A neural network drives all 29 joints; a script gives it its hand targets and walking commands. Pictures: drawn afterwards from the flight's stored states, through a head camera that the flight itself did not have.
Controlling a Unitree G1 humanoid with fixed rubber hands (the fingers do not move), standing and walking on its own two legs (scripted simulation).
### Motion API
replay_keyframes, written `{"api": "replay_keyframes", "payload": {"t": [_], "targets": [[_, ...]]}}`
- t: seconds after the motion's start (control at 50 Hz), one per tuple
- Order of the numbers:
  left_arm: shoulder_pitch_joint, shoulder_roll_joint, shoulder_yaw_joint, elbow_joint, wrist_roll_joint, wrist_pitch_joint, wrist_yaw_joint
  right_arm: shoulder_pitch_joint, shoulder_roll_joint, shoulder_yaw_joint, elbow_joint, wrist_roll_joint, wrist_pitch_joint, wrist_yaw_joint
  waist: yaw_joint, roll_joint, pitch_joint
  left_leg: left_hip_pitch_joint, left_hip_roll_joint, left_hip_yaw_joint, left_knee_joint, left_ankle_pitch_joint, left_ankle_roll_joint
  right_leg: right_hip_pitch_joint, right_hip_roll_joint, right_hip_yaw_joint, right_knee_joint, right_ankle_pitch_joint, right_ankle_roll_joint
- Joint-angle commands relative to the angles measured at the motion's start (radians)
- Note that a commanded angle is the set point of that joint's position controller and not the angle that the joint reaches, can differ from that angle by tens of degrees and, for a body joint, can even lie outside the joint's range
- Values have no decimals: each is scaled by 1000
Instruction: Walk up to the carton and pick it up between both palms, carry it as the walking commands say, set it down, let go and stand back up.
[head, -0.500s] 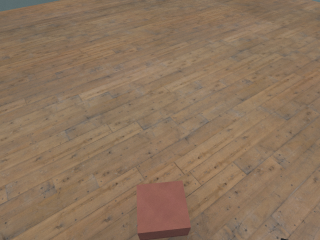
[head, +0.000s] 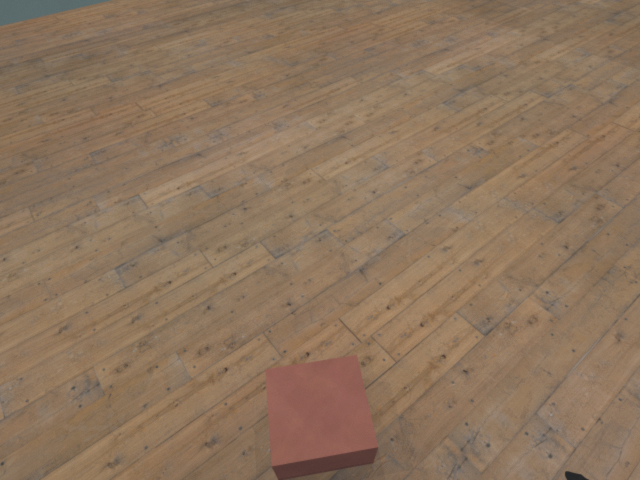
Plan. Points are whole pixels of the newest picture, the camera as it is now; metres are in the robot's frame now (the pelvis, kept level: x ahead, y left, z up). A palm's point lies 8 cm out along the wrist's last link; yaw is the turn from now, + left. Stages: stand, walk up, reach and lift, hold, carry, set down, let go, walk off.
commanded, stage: walk up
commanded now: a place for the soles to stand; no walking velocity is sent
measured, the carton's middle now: (318, 416) +0.43 +0.02 -0.68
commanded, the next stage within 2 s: reach and lift in 1.34 s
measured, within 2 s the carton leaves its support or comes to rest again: neither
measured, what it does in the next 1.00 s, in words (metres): stands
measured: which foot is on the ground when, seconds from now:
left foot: down 0.00-1.00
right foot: down 0.00-1.00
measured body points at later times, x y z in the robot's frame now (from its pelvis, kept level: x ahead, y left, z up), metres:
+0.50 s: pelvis +0.00 +0.01 +0.01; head +0.02 +0.01 +0.46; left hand +0.14 +0.30 -0.11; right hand +0.08 -0.31 -0.10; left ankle -0.02 +0.13 -0.73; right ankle +0.00 -0.11 -0.73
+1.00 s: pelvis +0.02 +0.00 +0.01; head +0.02 +0.00 +0.46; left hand +0.12 +0.30 -0.11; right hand +0.07 -0.32 -0.11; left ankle -0.02 +0.13 -0.73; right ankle +0.00 -0.11 -0.73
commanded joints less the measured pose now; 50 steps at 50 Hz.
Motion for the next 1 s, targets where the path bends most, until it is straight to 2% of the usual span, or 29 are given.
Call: {"api": "replay_keyframes", "payload": {"t": [0.0,0.04,0.06,0.08,0.1,0.12,0.16,0.18,0.2,0.22,0.24,0.28,0.32,0.34,0.36,0.38,0.42,0.48,0.5,0.52,0.56,0.66,0.72,0.78,0.82,0.92,0.94,0.96,0.98], "targets": [[11,281,60,-65,-5,-22,9,-54,-224,-57,-89,1,-4,1,43,-93,-91,45,-40,-141,25,90,59,-87,-182,358,-239,382,-152],[-1,286,52,-69,5,-19,15,-72,-204,-49,-103,0,-5,-3,37,-118,-61,-23,-68,-218,53,-91,60,-82,-215,397,-251,406,-173],[-18,275,54,-68,17,-18,19,-45,-167,-37,-89,11,-8,-7,33,-177,-48,-46,-73,-244,6,-107,48,-37,-219,398,-246,487,-183],[-31,257,44,-71,13,-16,19,-5,-167,-37,-83,5,-17,-12,18,-127,-81,-9,-57,-263,-54,-11,47,-43,-210,358,-223,523,-155],[-97,241,41,-72,5,-15,16,50,-160,-29,-62,16,-25,-17,-18,-146,-133,107,-19,-272,-155,137,50,-74,-175,258,-199,436,-117],[-121,188,31,-68,-4,-14,9,70,-173,-26,-45,7,-36,-24,-15,-83,-105,134,69,-302,-241,233,67,-106,-133,174,-165,358,-41],[-69,173,29,-52,-4,-9,9,-23,-234,-37,-66,-2,-45,-19,2,97,-129,94,208,-370,-279,248,182,-39,-45,60,-40,173,6],[-25,175,37,-35,-1,-14,8,-49,-228,-36,-83,-3,-48,-16,25,110,-113,71,231,-385,-268,291,203,-11,-54,44,-36,133,11],[-29,168,28,-7,0,-20,3,-55,-200,-28,-69,8,-48,-18,31,44,-119,58,200,-345,-242,343,176,33,-79,37,-109,183,0],[-21,160,31,-7,-5,-28,5,-37,-207,-22,-50,9,-48,-21,44,97,-137,44,146,-289,-212,359,119,97,-104,94,-191,320,-15],[-65,205,36,-6,3,-29,5,-41,-192,-27,-53,9,-44,-19,9,-3,-124,97,70,-222,-187,310,88,56,-111,114,-212,416,-33],[-94,192,30,8,-3,-30,6,-45,-195,-27,-41,23,-45,-23,11,64,-50,102,57,-219,-230,329,57,-11,-113,114,-200,480,-33],[-75,176,33,25,-10,-32,13,-50,-181,-13,-22,16,-45,-22,19,29,-72,96,72,-234,-243,259,67,20,-108,102,-209,428,-18],[-77,164,35,30,-1,-31,11,-50,-186,-18,-29,22,-43,-20,30,56,-84,112,64,-205,-252,270,63,34,-118,126,-233,449,-30],[-100,183,35,35,0,-31,12,-28,-177,-22,-10,19,-45,-20,8,-1,-101,118,68,-229,-246,272,61,31,-113,120,-216,429,-30],[-83,169,50,32,9,-28,10,-8,-191,-17,-26,14,-53,-29,20,-7,-131,116,87,-239,-249,259,78,75,-111,52,-203,367,-25],[-56,165,51,43,19,-24,11,-26,-179,-22,-19,4,-55,-30,28,-5,-146,154,93,-228,-235,197,91,55,-102,65,-212,331,-17],[-93,151,43,41,8,-26,6,-29,-153,-16,-9,13,-52,-30,16,-10,-63,134,63,-227,-275,190,65,-6,-124,116,-274,336,-27],[-106,159,48,41,7,-33,5,-9,-177,-24,-9,8,-52,-31,11,53,-92,127,61,-222,-283,203,61,27,-117,97,-267,329,-31],[-118,142,37,44,11,-34,2,-18,-167,-12,-11,6,-52,-35,11,-23,-69,108,72,-236,-254,190,74,9,-117,102,-274,334,-27],[-86,161,45,48,13,-35,7,-19,-160,-23,-3,8,-54,-31,8,15,-86,152,53,-215,-266,259,54,11,-120,107,-265,406,-29],[-103,136,50,50,7,-40,5,16,-179,-27,12,11,-53,-31,14,-64,-76,149,39,-211,-251,200,65,10,-113,92,-278,335,-43],[-71,143,47,66,3,-40,4,18,-180,-20,13,7,-51,-36,12,37,-58,152,52,-218,-262,259,59,-13,-129,125,-303,376,-35],[-45,164,52,67,15,-37,9,46,-173,-19,16,10,-55,-41,7,-43,-112,151,71,-232,-244,334,64,55,-123,70,-260,443,-32],[-56,137,46,63,12,-40,12,48,-178,-20,28,9,-54,-45,13,-10,-110,172,59,-211,-241,419,53,45,-130,62,-256,506,-27],[-28,138,46,58,15,-30,15,34,-141,-17,7,-1,-49,-43,22,-7,-116,147,51,-201,-245,290,55,38,-126,82,-266,431,-32],[-32,135,49,57,12,-30,16,11,-160,-27,2,-3,-51,-45,19,68,-77,136,41,-214,-239,310,61,35,-124,90,-252,453,-29],[-47,160,51,57,13,-34,16,34,-147,-30,11,2,-46,-46,13,-29,-86,158,32,-215,-234,283,56,3,-125,79,-258,418,-39],[-58,146,47,59,17,-35,11,55,-141,-20,16,13,-44,-49,-2,-50,-81,146,52,-221,-249,261,58,8,-123,74,-264,393,-37]]}}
